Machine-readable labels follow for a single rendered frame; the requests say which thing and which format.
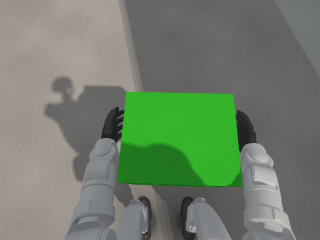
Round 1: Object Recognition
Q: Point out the left robot forearm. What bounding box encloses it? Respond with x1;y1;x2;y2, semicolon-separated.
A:
64;138;119;240

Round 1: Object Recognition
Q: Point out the right robot hand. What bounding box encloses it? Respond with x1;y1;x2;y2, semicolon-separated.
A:
235;110;257;152

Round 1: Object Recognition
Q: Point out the robot left upper arm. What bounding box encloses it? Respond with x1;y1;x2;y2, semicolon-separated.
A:
65;226;118;240

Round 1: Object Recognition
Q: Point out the right robot forearm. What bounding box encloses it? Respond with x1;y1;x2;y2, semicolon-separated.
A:
240;143;296;240

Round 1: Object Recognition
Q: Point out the right robot shin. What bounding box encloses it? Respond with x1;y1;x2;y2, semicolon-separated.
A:
185;198;206;234

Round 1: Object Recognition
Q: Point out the carton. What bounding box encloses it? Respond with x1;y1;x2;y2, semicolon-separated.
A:
117;92;243;188

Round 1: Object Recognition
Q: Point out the robot right upper arm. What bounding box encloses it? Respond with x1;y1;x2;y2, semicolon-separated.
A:
241;230;285;240

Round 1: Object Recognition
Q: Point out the robot right thigh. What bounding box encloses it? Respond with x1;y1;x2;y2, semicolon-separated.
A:
187;202;232;240

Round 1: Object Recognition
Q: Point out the left robot hand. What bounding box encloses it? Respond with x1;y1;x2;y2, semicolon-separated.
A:
101;107;125;144

